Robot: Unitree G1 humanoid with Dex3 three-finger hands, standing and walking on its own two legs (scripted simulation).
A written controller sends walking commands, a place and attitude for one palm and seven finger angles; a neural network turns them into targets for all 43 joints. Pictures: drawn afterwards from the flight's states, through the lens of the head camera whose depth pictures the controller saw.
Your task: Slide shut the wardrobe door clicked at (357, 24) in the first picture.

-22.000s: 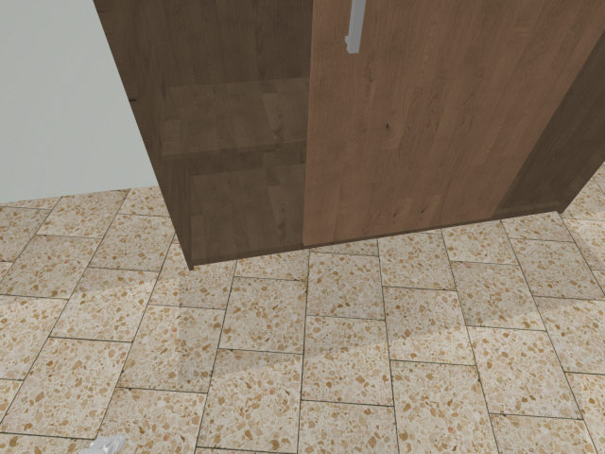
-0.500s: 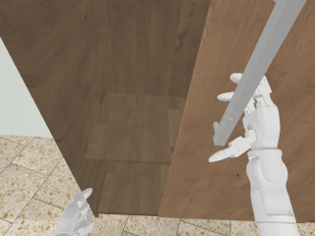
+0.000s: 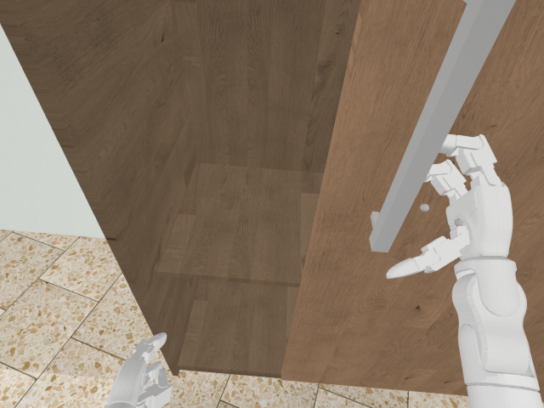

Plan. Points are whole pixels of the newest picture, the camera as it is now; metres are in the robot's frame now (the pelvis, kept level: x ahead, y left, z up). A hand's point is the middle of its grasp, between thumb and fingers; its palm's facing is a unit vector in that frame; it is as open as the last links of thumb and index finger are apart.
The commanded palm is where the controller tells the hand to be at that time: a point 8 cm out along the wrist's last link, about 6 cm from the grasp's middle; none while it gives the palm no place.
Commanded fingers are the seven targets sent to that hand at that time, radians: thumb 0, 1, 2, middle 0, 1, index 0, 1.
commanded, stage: slip the hand off the handle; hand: right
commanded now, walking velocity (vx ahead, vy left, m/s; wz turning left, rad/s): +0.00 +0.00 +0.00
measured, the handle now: (414, 146) +0.35 -0.14 +0.26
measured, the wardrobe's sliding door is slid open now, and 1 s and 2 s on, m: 0.35 0.35 0.35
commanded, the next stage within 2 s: draw the hand back to the body in 0.68 s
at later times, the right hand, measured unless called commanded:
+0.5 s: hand (488, 270) +0.22 -0.20 +0.21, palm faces +0.12 +0.98 -0.14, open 14.7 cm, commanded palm +0.19 -0.23 +0.20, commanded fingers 0.00 0.55 -0.20 0.25 1.15 0.25 1.15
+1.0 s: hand (494, 307) +0.19 -0.20 +0.19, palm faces +0.07 +0.98 -0.18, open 14.7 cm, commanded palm +0.15 -0.25 +0.20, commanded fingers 0.00 0.55 -0.20 0.25 1.15 0.25 1.15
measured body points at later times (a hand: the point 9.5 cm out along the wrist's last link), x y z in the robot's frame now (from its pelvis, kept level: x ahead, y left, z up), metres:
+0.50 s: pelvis +0.01 -0.01 +0.00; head -0.02 +0.01 +0.45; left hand +0.22 +0.20 -0.06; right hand +0.21 -0.25 +0.21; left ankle +0.04 +0.15 -0.73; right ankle +0.00 -0.16 -0.73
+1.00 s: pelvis +0.02 -0.01 +0.00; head -0.03 +0.02 +0.45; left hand +0.23 +0.18 -0.05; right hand +0.18 -0.25 +0.20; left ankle +0.04 +0.15 -0.73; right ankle +0.00 -0.16 -0.73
